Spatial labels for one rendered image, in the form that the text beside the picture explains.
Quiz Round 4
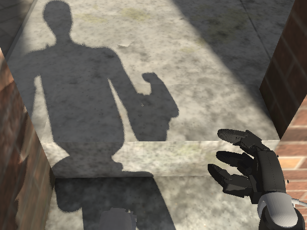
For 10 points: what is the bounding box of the left robot thigh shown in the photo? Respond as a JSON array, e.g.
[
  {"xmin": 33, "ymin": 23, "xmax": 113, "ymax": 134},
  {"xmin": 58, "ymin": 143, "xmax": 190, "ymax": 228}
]
[{"xmin": 98, "ymin": 207, "xmax": 137, "ymax": 230}]

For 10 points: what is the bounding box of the robot right hand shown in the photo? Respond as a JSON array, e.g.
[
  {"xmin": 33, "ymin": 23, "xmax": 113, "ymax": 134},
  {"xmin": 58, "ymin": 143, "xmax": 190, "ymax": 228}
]
[{"xmin": 207, "ymin": 128, "xmax": 289, "ymax": 204}]

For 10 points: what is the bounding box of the robot right forearm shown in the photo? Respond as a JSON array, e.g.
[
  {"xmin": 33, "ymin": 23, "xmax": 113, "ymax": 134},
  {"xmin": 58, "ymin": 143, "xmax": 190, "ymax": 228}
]
[{"xmin": 257, "ymin": 192, "xmax": 305, "ymax": 230}]

